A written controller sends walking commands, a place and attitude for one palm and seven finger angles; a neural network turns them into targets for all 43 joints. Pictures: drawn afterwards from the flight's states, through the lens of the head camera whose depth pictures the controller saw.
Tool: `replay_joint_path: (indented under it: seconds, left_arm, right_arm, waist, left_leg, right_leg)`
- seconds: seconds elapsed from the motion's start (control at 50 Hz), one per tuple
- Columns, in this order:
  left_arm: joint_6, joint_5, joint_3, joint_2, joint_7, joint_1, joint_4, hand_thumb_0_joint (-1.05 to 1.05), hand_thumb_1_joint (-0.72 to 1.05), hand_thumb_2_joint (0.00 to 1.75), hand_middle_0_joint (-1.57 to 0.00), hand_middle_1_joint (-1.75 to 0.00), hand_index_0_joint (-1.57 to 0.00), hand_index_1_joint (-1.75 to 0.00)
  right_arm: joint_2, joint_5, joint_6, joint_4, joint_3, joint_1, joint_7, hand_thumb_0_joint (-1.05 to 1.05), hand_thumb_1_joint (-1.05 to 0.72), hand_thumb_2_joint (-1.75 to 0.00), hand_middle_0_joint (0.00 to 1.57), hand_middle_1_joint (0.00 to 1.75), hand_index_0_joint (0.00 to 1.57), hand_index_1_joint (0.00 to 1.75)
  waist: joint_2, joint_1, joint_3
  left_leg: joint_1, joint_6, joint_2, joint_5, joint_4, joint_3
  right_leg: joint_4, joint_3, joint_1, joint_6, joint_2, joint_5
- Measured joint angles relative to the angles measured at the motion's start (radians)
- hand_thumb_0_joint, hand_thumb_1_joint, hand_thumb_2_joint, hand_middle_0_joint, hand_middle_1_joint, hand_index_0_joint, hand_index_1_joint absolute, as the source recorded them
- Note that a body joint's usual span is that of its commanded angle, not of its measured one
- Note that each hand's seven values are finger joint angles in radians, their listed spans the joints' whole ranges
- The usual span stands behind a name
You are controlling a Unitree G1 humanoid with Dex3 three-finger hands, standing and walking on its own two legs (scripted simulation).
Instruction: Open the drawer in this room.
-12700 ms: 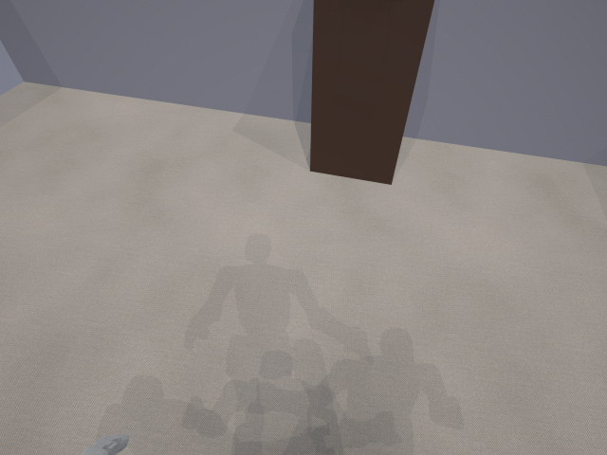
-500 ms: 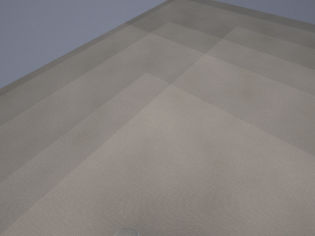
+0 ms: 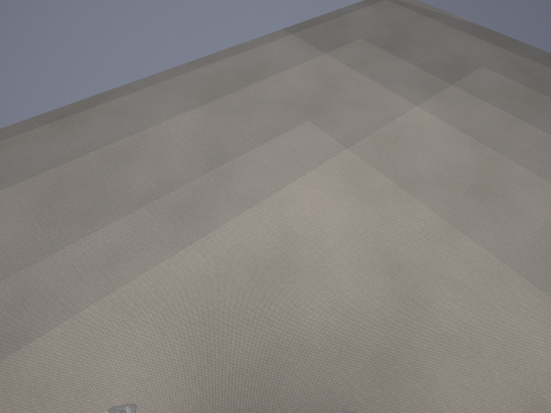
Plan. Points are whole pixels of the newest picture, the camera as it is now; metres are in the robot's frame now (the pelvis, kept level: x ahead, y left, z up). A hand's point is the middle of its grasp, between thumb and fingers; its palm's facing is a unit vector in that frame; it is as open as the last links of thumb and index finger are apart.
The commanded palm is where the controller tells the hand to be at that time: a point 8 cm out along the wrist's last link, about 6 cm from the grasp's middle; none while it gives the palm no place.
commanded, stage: turn or walk to find it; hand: left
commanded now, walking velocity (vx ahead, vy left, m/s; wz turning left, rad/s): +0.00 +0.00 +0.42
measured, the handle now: out of the picture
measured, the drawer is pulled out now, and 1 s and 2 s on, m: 0.00 0.00 0.00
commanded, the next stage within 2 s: none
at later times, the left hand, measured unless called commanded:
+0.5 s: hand out of the picture -0.03 +0.17 -0.17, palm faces +0.28 -0.93 -0.25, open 7.4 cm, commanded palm none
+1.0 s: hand out of the picture -0.04 +0.20 -0.16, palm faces +0.43 -0.86 -0.27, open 7.4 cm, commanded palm none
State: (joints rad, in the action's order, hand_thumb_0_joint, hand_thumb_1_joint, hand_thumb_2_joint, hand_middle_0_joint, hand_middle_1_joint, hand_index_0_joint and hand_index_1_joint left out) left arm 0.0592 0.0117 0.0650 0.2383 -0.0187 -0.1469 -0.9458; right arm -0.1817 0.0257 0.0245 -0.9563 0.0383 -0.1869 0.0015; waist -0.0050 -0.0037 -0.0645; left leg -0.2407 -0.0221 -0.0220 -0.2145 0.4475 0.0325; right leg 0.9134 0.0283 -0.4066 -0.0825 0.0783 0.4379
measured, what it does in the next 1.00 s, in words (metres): steps on the spot, turning left: right foot, then left foot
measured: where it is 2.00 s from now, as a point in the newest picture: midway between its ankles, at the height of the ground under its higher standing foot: outside the picture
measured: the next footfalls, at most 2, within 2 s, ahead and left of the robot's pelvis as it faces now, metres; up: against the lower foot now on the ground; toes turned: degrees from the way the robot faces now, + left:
right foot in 0.12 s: +0.03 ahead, -0.14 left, +0.00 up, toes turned -1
left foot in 0.58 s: -0.04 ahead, +0.11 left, +0.00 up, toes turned +21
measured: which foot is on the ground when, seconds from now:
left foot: down 0.00-0.12, up 0.14-0.56, down 0.58-1.00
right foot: up 0.00-0.10, down 0.12-0.58, up 0.60-1.00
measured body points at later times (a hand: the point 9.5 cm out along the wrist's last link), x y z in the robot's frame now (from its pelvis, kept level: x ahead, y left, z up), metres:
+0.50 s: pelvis -0.03 -0.04 +0.00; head +0.01 -0.04 +0.44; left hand -0.05 +0.21 -0.15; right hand +0.08 -0.28 -0.16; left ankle -0.08 +0.11 -0.70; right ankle -0.01 -0.14 -0.74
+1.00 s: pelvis -0.05 -0.03 -0.01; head -0.02 -0.03 +0.44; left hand -0.07 +0.24 -0.14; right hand +0.11 -0.22 -0.16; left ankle -0.08 +0.09 -0.74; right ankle -0.01 -0.15 -0.72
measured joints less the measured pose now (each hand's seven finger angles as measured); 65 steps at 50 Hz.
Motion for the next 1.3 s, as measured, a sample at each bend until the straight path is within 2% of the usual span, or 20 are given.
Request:
replay_joint_path:
  seconds: [0.06, 0.1, 0.12, 0.16, 0.2, 0.3, 0.38, 0.52, 0.58, 0.62, 0.66, 0.72, 0.86, 0.96, 1.02, 1.04, 1.1, 1.18, 1.24, 1.3]
  left_arm:
    - [-0.008, -0.004, -0.007, -0.016, 0.001, 0.019, 0.016, 0.01, 0.91, 0.9, -0.2, -0.3, -0.2, -0.3]
    - [-0.022, -0.005, -0.013, -0.025, 0.002, 0.021, 0.028, 0.01, 0.91, 0.9, -0.2, -0.3, -0.2, -0.3]
    - [-0.032, -0.002, -0.016, -0.034, 0.001, 0.021, 0.031, 0.01, 0.91, 0.9, -0.2, -0.3, -0.2, -0.3]
    - [-0.045, 0.005, -0.027, -0.055, -0.001, 0.016, 0.035, 0.01, 0.91, 0.9, -0.2, -0.3, -0.2, -0.3]
    - [-0.048, 0.006, -0.032, -0.072, -0.002, -0.004, 0.039, 0.01, 0.9, 0.9, -0.2, -0.3, -0.2, -0.3]
    - [-0.041, 0.007, -0.035, -0.091, -0.005, -0.048, 0.022, 0.01, 0.9, 0.9, -0.2, -0.3, -0.2, -0.3]
    - [-0.043, 0.012, -0.031, -0.089, -0.008, -0.07, 0.011, 0.01, 0.9, 0.9, -0.2, -0.3, -0.2, -0.3]
    - [-0.042, 0.02, -0.018, -0.05, -0.001, -0.091, -0.008, 0.01, 0.9, 0.9, -0.2, -0.3, -0.2, -0.3]
    - [-0.031, 0.013, -0.008, -0.025, -0.001, -0.106, -0.02, 0.01, 0.9, 0.9, -0.2, -0.3, -0.2, -0.3]
    - [-0.011, 0.006, 0.0, 0.003, -0.003, -0.103, -0.033, 0.01, 0.9, 0.9, -0.2, -0.3, -0.2, -0.3]
    - [0.011, 0.007, 0.005, 0.017, -0.006, -0.102, -0.044, 0.01, 0.9, 0.9, -0.2, -0.3, -0.2, -0.3]
    - [0.02, 0.007, 0.008, 0.02, 0.0, -0.088, -0.052, 0.01, 0.91, 0.9, -0.2, -0.3, -0.2, -0.3]
    - [0.002, 0.004, 0.002, 0.008, 0.005, -0.044, -0.02, 0.01, 0.91, 0.9, -0.2, -0.3, -0.2, -0.3]
    - [-0.005, -0.001, -0.006, -0.012, 0.001, 0.0, 0.006, 0.01, 0.91, 0.9, -0.2, -0.3, -0.2, -0.3]
    - [-0.022, -0.004, -0.014, -0.025, 0.002, 0.012, 0.026, 0.01, 0.91, 0.9, -0.2, -0.3, -0.2, -0.3]
    - [-0.033, -0.002, -0.016, -0.033, 0.001, 0.013, 0.029, 0.01, 0.91, 0.9, -0.2, -0.3, -0.2, -0.3]
    - [-0.048, 0.007, -0.03, -0.063, -0.001, 0.002, 0.036, 0.01, 0.9, 0.9, -0.2, -0.3, -0.2, -0.3]
    - [-0.041, 0.007, -0.033, -0.085, -0.005, -0.032, 0.03, 0.01, 0.9, 0.9, -0.2, -0.3, -0.2, -0.3]
    - [-0.04, 0.009, -0.034, -0.09, -0.006, -0.048, 0.02, 0.01, 0.9, 0.9, -0.2, -0.3, -0.2, -0.3]
    - [-0.043, 0.012, -0.032, -0.087, -0.006, -0.062, 0.015, 0.01, 0.9, 0.9, -0.2, -0.3, -0.2, -0.3]
  right_arm:
    - [-0.011, 0.003, 0.009, -0.002, 0.008, -0.01, -0.002, 0.0, -0.9, -0.9, 0.2, 0.3, 0.2, 0.3]
    - [-0.019, 0.0, 0.015, -0.005, 0.014, -0.021, -0.003, 0.0, -0.9, -0.9, 0.2, 0.3, 0.2, 0.3]
    - [-0.027, -0.005, 0.017, -0.007, 0.019, -0.026, -0.005, 0.0, -0.9, -0.9, 0.2, 0.3, 0.2, 0.3]
    - [-0.045, -0.008, 0.03, -0.016, 0.031, -0.03, -0.004, 0.0, -0.9, -0.9, 0.2, 0.3, 0.2, 0.3]
    - [-0.058, -0.005, 0.045, -0.024, 0.04, -0.037, -0.006, 0.0, -0.9, -0.9, 0.2, 0.3, 0.2, 0.3]
    - [-0.08, -0.002, 0.054, -0.033, 0.052, -0.044, -0.017, 0.0, -0.91, -0.9, 0.2, 0.3, 0.2, 0.3]
    - [-0.079, -0.002, 0.059, -0.042, 0.049, -0.046, -0.019, 0.0, -0.91, -0.9, 0.2, 0.3, 0.2, 0.3]
    - [-0.06, -0.012, 0.049, -0.04, 0.028, 0.001, -0.015, 0.0, -0.91, -0.9, 0.2, 0.3, 0.2, 0.3]
    - [-0.055, -0.014, 0.025, -0.02, 0.019, 0.02, -0.017, 0.0, -0.91, -0.9, 0.2, 0.3, 0.2, 0.3]
    - [-0.035, -0.01, 0.01, -0.011, 0.015, 0.037, -0.016, 0.0, -0.91, -0.9, 0.2, 0.3, 0.2, 0.3]
    - [-0.021, -0.006, 0.003, -0.002, 0.006, 0.043, -0.013, 0.0, -0.91, -0.9, 0.2, 0.3, 0.2, 0.3]
    - [-0.013, -0.002, 0.002, 0.005, -0.002, 0.045, -0.002, 0.0, -0.9, -0.9, 0.2, 0.3, 0.2, 0.3]
    - [-0.006, -0.003, -0.004, 0.006, -0.005, 0.035, 0.0, 0.0, -0.9, -0.9, 0.2, 0.3, 0.2, 0.3]
    - [-0.01, 0.002, 0.006, 0.003, 0.004, 0.011, -0.003, 0.0, -0.9, -0.9, 0.2, 0.3, 0.2, 0.3]
    - [-0.019, -0.001, 0.016, -0.004, 0.013, -0.009, -0.005, 0.0, -0.9, -0.9, 0.2, 0.3, 0.2, 0.3]
    - [-0.026, -0.005, 0.019, -0.007, 0.017, -0.016, -0.006, 0.0, -0.9, -0.9, 0.2, 0.3, 0.2, 0.3]
    - [-0.05, -0.007, 0.039, -0.019, 0.034, -0.028, -0.006, 0.0, -0.9, -0.9, 0.2, 0.3, 0.2, 0.3]
    - [-0.071, -0.002, 0.055, -0.031, 0.05, -0.04, -0.015, 0.0, -0.9, -0.9, 0.2, 0.3, 0.2, 0.3]
    - [-0.077, -0.002, 0.055, -0.036, 0.053, -0.05, -0.019, 0.0, -0.91, -0.9, 0.2, 0.3, 0.2, 0.3]
    - [-0.076, -0.003, 0.06, -0.046, 0.05, -0.052, -0.02, 0.0, -0.91, -0.9, 0.2, 0.3, 0.2, 0.3]
  waist:
    - [0.017, -0.015, -0.001]
    - [0.024, -0.019, 0.003]
    - [0.036, -0.018, 0.004]
    - [0.061, -0.022, -0.002]
    - [0.064, -0.02, 0.002]
    - [0.061, -0.023, 0.003]
    - [0.043, -0.017, -0.003]
    - [-0.002, 0.023, -0.029]
    - [-0.013, 0.026, -0.024]
    - [-0.05, 0.034, -0.03]
    - [-0.058, 0.039, -0.025]
    - [-0.039, 0.034, -0.013]
    - [-0.01, 0.023, -0.002]
    - [0.012, -0.005, -0.002]
    - [0.024, -0.013, 0.002]
    - [0.035, -0.013, 0.004]
    - [0.062, -0.018, -0.001]
    - [0.06, -0.02, 0.003]
    - [0.055, -0.026, 0.001]
    - [0.04, -0.017, -0.004]
  left_leg:
    - [-0.025, 0.015, -0.006, -0.003, 0.027, 0.022]
    - [-0.051, 0.03, -0.014, -0.014, 0.064, 0.036]
    - [-0.07, 0.039, -0.014, -0.027, 0.097, 0.046]
    - [-0.126, 0.043, -0.02, -0.178, 0.254, 0.054]
    - [-0.192, 0.044, -0.029, -0.239, 0.459, 0.041]
    - [-0.259, 0.067, 0.014, -0.157, 0.713, 0.011]
    - [-0.229, 0.085, 0.051, -0.155, 0.667, -0.002]
    - [-0.098, 0.079, 0.064, -0.225, 0.348, -0.069]
    - [-0.015, 0.061, 0.057, -0.092, 0.142, -0.096]
    - [-0.023, 0.024, 0.032, -0.093, 0.158, -0.1]
    - [-0.017, 0.001, 0.029, -0.109, 0.152, -0.096]
    - [0.0, -0.005, 0.029, -0.077, 0.094, -0.073]
    - [0.011, -0.009, 0.009, -0.009, 0.006, -0.03]
    - [-0.019, 0.008, -0.002, -0.001, 0.025, 0.011]
    - [-0.055, 0.029, -0.012, -0.01, 0.069, 0.036]
    - [-0.072, 0.038, -0.012, -0.022, 0.099, 0.045]
    - [-0.16, 0.042, -0.026, -0.215, 0.348, 0.048]
    - [-0.247, 0.054, -0.009, -0.195, 0.657, 0.013]
    - [-0.255, 0.072, 0.025, -0.15, 0.714, 0.004]
    - [-0.225, 0.084, 0.052, -0.161, 0.659, -0.009]
  right_leg:
    - [-0.149, 0.006, 0.057, 0.008, -0.018, -0.015]
    - [-0.298, 0.018, 0.118, 0.015, -0.028, -0.104]
    - [-0.348, 0.029, 0.14, 0.044, -0.034, -0.139]
    - [-0.331, 0.056, 0.142, 0.092, -0.035, -0.131]
    - [-0.34, 0.076, 0.157, 0.107, -0.02, -0.124]
    - [-0.398, 0.119, 0.196, 0.109, 0.002, -0.151]
    - [-0.408, 0.158, 0.202, 0.109, 0.019, -0.156]
    - [-0.358, 0.216, 0.173, 0.089, 0.062, -0.139]
    - [-0.283, 0.243, 0.141, 0.064, 0.084, -0.106]
    - [-0.162, 0.182, 0.09, 0.041, 0.091, -0.008]
    - [-0.02, 0.12, 0.035, 0.032, 0.062, 0.073]
    - [0.113, 0.071, -0.022, 0.024, 0.032, 0.036]
    - [0.088, 0.008, -0.033, 0.003, 0.016, -0.017]
    - [-0.096, 0.004, 0.037, 0.008, -0.01, 0.002]
    - [-0.295, 0.018, 0.119, 0.015, -0.027, -0.101]
    - [-0.348, 0.028, 0.141, 0.05, -0.033, -0.138]
    - [-0.333, 0.064, 0.148, 0.102, -0.026, -0.129]
    - [-0.38, 0.097, 0.184, 0.104, -0.001, -0.145]
    - [-0.402, 0.131, 0.201, 0.104, 0.011, -0.156]
    - [-0.405, 0.16, 0.202, 0.102, 0.025, -0.157]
